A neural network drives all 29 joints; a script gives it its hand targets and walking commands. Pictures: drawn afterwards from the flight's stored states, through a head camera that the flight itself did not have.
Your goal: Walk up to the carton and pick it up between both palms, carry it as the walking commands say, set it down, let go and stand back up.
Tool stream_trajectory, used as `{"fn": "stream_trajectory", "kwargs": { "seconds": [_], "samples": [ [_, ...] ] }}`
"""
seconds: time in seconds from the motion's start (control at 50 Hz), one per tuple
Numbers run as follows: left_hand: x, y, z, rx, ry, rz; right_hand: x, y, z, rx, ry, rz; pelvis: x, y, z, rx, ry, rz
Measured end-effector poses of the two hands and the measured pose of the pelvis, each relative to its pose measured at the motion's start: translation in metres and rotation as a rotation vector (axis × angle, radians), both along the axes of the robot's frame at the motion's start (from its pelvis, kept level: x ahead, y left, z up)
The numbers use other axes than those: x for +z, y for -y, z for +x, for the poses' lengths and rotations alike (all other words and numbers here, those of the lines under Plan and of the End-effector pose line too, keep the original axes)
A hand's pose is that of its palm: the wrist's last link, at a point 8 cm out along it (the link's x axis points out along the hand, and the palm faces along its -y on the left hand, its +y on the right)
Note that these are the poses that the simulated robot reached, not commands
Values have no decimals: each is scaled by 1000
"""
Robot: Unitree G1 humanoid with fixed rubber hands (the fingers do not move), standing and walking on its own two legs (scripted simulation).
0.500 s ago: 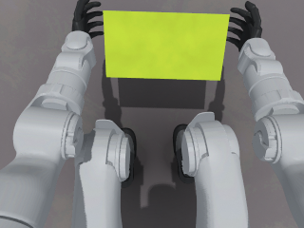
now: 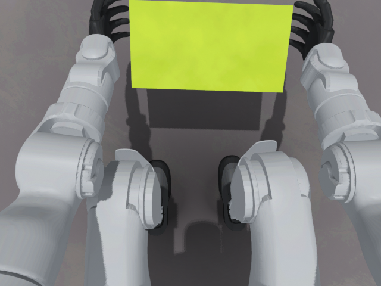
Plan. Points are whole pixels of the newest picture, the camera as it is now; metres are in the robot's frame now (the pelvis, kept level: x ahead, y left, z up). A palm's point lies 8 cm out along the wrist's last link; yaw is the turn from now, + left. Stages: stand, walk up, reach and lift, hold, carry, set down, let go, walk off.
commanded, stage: set down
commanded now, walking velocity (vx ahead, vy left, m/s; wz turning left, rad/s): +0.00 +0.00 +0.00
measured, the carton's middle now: (206, 53) +0.50 -0.04 -0.26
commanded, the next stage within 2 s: none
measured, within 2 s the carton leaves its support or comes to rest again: neither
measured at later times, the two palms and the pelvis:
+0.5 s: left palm (102, 39) +0.52 +0.15 -0.18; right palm (311, 47) +0.48 -0.23 -0.18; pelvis +0.00 +0.00 +0.00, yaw +0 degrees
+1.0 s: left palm (86, 52) +0.50 +0.18 -0.18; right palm (321, 68) +0.45 -0.26 -0.20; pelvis -0.01 +0.00 +0.00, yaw +0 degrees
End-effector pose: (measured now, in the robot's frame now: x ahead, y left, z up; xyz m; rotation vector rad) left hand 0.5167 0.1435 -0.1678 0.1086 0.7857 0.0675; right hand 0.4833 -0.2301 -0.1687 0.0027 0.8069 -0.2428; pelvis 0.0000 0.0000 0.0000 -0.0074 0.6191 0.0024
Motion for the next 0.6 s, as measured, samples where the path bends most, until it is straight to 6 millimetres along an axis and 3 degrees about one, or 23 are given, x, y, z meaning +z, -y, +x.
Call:
{"fn": "stream_trajectory", "kwargs": {
  "seconds": [0.46,0.6],
  "samples": [
    [-8,-3,0,-28,-11,13,-12,-2,2,-1,28,16,-5,2,2,0,9,4],
    [-14,-6,-6,-47,-29,17,-24,1,-12,44,-19,9,-3,2,2,5,4,8]
  ]
}}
